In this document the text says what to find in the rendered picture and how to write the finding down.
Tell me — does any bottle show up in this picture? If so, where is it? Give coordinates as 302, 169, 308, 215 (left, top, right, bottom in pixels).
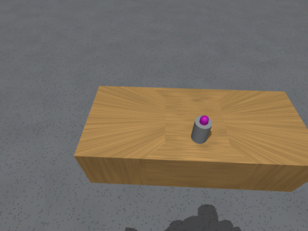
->
191, 115, 212, 144

